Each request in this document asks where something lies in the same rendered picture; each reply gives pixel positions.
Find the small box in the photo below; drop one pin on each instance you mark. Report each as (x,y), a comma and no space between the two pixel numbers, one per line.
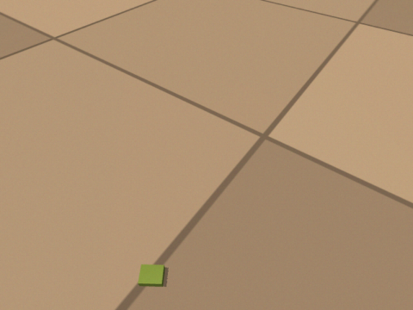
(151,275)

